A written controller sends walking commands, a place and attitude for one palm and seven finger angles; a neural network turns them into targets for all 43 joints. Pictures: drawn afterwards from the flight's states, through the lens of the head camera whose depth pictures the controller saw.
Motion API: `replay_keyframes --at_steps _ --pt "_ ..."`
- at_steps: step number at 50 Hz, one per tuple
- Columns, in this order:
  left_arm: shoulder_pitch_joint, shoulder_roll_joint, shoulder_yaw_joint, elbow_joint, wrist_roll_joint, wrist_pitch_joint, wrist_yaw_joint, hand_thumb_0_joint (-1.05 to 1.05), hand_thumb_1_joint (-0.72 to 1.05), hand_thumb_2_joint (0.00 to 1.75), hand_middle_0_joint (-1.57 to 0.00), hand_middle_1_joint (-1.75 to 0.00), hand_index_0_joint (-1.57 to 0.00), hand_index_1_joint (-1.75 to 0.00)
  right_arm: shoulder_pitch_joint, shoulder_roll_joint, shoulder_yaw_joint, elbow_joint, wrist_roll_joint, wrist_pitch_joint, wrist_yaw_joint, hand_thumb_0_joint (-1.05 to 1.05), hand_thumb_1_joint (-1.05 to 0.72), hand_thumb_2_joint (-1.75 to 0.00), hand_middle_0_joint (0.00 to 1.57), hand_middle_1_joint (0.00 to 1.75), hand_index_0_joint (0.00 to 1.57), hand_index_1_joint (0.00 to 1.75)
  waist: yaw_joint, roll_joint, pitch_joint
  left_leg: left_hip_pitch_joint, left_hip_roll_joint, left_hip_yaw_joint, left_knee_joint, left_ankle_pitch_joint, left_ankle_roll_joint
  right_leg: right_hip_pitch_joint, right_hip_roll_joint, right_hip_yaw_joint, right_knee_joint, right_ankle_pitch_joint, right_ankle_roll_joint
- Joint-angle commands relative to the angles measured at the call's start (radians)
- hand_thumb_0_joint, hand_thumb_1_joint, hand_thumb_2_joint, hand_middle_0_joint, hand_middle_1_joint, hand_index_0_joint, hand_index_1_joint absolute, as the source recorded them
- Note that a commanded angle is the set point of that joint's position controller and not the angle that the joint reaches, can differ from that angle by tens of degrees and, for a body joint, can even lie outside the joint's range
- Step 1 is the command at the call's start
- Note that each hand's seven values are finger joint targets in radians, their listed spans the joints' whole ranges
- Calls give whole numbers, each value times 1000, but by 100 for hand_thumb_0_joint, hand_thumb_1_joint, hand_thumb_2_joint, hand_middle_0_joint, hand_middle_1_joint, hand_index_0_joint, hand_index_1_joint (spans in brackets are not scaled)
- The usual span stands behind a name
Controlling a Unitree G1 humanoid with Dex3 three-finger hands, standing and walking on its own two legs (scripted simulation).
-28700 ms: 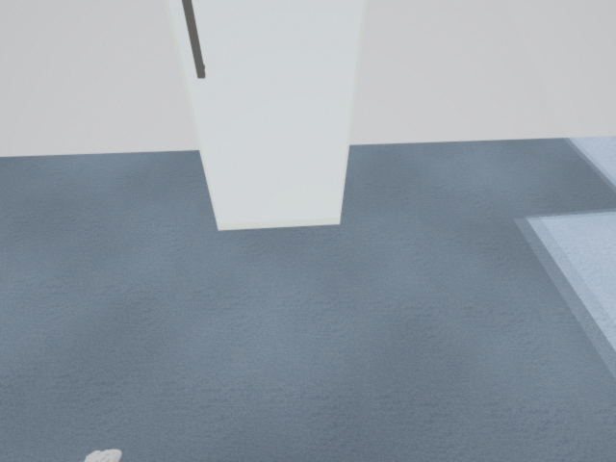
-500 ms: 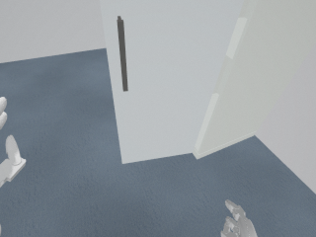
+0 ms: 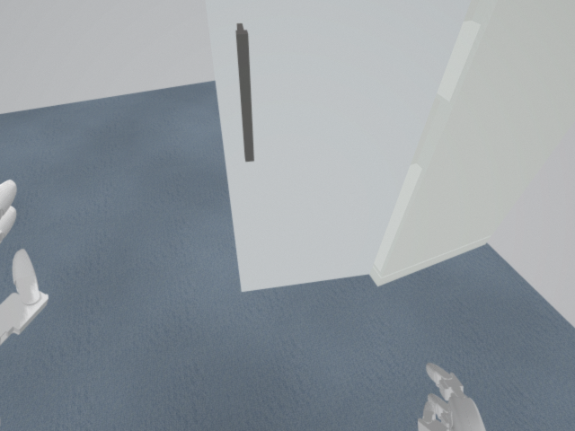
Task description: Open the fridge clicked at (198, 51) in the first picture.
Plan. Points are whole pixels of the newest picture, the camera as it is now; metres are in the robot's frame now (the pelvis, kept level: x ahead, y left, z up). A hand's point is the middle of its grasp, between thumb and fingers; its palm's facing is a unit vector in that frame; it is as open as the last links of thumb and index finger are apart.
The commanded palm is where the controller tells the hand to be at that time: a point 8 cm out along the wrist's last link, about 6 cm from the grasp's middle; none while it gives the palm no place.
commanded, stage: stop stepping back and stand still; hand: left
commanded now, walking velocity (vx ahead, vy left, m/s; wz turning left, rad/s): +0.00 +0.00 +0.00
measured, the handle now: (245, 99) +0.69 +0.13 +0.12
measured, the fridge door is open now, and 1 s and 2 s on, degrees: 77 77 77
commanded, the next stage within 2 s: let the arm hang, fingers relaxed in 0.14 s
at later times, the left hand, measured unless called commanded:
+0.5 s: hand out of the picture +0.07 +0.21 -0.15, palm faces -0.04 -0.97 -0.26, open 7.4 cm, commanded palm none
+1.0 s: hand out of the picture -0.01 +0.25 -0.16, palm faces +0.04 -0.95 -0.32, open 7.4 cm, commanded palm none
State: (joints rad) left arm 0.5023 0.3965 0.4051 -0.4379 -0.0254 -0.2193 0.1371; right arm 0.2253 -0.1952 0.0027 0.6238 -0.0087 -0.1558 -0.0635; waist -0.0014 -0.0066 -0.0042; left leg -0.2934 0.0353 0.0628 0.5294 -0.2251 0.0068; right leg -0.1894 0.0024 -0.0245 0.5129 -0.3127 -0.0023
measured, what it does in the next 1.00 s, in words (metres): stands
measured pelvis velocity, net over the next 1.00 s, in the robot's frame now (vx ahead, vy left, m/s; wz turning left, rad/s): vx -0.02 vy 0.01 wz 0.04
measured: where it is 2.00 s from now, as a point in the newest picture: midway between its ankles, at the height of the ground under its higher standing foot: outside the picture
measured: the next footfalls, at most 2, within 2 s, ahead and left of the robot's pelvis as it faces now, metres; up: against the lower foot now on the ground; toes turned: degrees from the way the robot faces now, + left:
none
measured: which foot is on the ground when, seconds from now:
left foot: down 0.00-1.00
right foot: down 0.00-1.00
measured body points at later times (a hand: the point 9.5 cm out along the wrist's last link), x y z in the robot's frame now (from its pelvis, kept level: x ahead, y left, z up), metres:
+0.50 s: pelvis -0.02 +0.01 -0.01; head -0.02 +0.00 +0.44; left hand +0.07 +0.26 -0.13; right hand +0.09 -0.27 -0.13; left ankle +0.04 +0.11 -0.73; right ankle -0.02 -0.12 -0.73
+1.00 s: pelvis -0.02 +0.01 +0.01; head +0.00 +0.00 +0.45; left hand -0.01 +0.30 -0.13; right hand +0.04 -0.24 -0.15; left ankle +0.04 +0.11 -0.73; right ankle -0.02 -0.12 -0.73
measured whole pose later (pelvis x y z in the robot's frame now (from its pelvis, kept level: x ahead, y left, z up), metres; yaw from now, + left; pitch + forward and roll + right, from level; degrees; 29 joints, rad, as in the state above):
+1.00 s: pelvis -0.02 +0.01 +0.01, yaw +2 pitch -1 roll -1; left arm 0.21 0.29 0.03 1.14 0.02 0.01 0.00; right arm 0.18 -0.24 -0.02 1.10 -0.03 0.02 -0.01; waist 0.00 0.04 0.05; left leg -0.28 0.00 0.04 0.44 -0.15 0.03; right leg -0.16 -0.02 -0.06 0.43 -0.25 0.01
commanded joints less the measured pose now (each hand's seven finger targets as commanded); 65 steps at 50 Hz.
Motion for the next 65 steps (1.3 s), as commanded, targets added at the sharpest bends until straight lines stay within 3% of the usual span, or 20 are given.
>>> replay_keyframes --at_steps 1,11,12,13,14,16,19,20,22,25,27,29,32,35,38,41,48,51,59,65 --pt "1 170 127 -163 -15 -58 25 0 90 90 -20 -30 -20 -30 -80 -132 -46 -146 6 -47 -9 0 -90 -90 20 30 20 30 5 65 -80 46 60 -81 -105 109 13 -12 -54 80 -105 195 -10" --pt "-53 175 106 -194 -10 -45 29 0 90 90 -20 -30 -20 -30 -95 -130 -39 -146 2 -47 -24 0 -90 -90 20 30 20 30 9 66 -89 82 60 -84 -145 96 16 -16 -41 60 -122 191 0" --pt "-69 22 -298 584 49 106 -108 0 90 90 -20 -30 -20 -30 -143 -339 -90 90 14 -66 68 0 -90 -90 20 30 20 30 -36 79 -46 6 103 -120 13 351 29 -95 -120 1 37 327 -15" --pt "-93 23 -277 602 40 194 -130 0 90 90 -20 -30 -20 -30 -104 -300 -92 71 23 23 71 0 -90 -90 20 30 20 30 -17 105 -97 20 117 -105 -23 334 27 -95 -114 30 24 204 -18" --pt "-123 9 -288 630 41 207 -134 0 90 90 -20 -30 -20 -30 -100 -290 -83 68 12 51 69 0 -90 -90 20 30 20 30 -8 92 -103 -25 138 -145 -43 251 50 -103 -89 3 65 68 -22" --pt "-164 37 -301 734 47 211 -137 0 90 90 -20 -30 -20 -30 -119 -304 -65 60 -3 88 65 0 -90 -90 20 30 20 30 8 -7 -66 -102 147 -212 -92 153 83 -66 -63 9 83 -10 -26" --pt "-250 77 -321 933 59 205 -137 0 90 90 -20 -30 -20 -30 -121 -284 -57 117 -14 120 69 0 -90 -90 20 30 20 30 -4 -188 -43 -65 62 -155 -23 51 49 -105 -132 85 -63 13 -56" --pt "-284 80 -334 994 58 209 -135 0 90 90 -20 -30 -20 -30 -106 -265 -52 138 -17 134 70 0 -90 -90 20 30 20 30 -18 -207 -24 -25 27 -127 18 23 34 -163 -164 118 -114 -19 -77" --pt "-349 72 -355 1095 54 217 -128 0 90 90 -20 -30 -20 -30 -74 -222 -44 188 -24 159 67 0 -90 -90 20 30 20 30 -39 -150 -3 44 -6 -72 72 -9 16 -226 -203 144 -168 -41 -106" --pt "-362 57 -370 1217 51 222 -125 0 90 90 -20 -30 -20 -30 -48 -209 -38 245 -24 170 61 0 -90 -90 20 30 20 30 -45 9 15 89 26 -108 5 23 18 -243 -155 113 -154 -103 -83" --pt "-314 30 -369 1296 45 222 -127 0 90 90 -20 -30 -20 -30 -60 -221 -36 282 -26 160 55 0 -90 -90 20 30 20 30 -14 149 14 7 72 -177 -121 -10 36 -130 -95 71 -99 -71 -48" --pt "-255 11 -358 1370 44 222 -127 0 90 90 -20 -30 -20 -30 -66 -225 -39 313 -25 155 46 0 -90 -90 20 30 20 30 10 200 -9 -41 84 -195 -179 -79 44 -30 -79 50 -88 -24 -43" --pt "-226 -5 -359 1435 42 218 -129 0 90 90 -20 -30 -20 -30 -32 -218 -43 354 -19 153 37 0 -90 -90 20 30 20 30 10 159 -47 1 85 -185 -181 -55 43 7 -84 42 -112 23 -45" --pt "-222 -9 -361 1478 42 212 -128 0 90 90 -20 -30 -20 -30 0 -214 -48 383 -13 152 32 0 -90 -90 20 30 20 30 3 91 -37 40 85 -179 -171 -11 42 -5 -89 43 -142 44 -46" --pt "-233 -7 -363 1506 42 212 -126 0 90 90 -20 -30 -20 -30 7 -211 -54 409 -13 157 32 0 -90 -90 20 30 20 30 -3 56 20 38 79 -167 -180 -49 39 -44 -99 51 -173 3 -51" --pt "-250 17 -360 1520 43 207 -125 0 90 90 -20 -30 -20 -30 0 -221 -59 421 -13 156 35 0 -90 -90 20 30 20 30 -6 10 24 51 75 -161 -177 -44 38 -49 -107 59 -190 -13 -56" --pt "-303 54 -357 1524 45 204 -126 0 90 90 -20 -30 -20 -30 -52 -247 -61 434 -15 154 43 0 -90 -90 20 30 20 30 -5 -2 53 63 75 -168 -214 -55 37 -65 -109 62 -202 -36 -50" --pt "-327 69 -357 1518 45 198 -127 0 90 90 -20 -30 -20 -30 -78 -260 -59 437 -15 148 47 0 -90 -90 20 30 20 30 -3 -18 25 94 78 -160 -210 19 36 -46 -116 59 -201 15 -45" --pt "-395 105 -357 1501 43 187 -130 0 90 90 -20 -30 -20 -30 -155 -299 -50 438 -14 134 50 0 -90 -90 20 30 20 30 -2 12 -18 148 87 -152 -217 186 31 15 -129 64 -210 158 -34" --pt "-419 126 -358 1492 42 182 -130 0 90 90 -20 -30 -20 -30 -184 -320 -45 434 -11 132 52 0 -90 -90 20 30 20 30 -2 -2 -39 176 89 -144 -218 227 25 44 -136 66 -234 195 -32"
